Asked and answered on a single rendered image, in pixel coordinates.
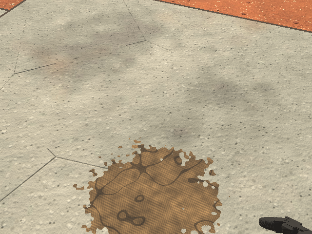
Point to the robot right hand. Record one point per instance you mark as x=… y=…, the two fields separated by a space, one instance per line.
x=285 y=225

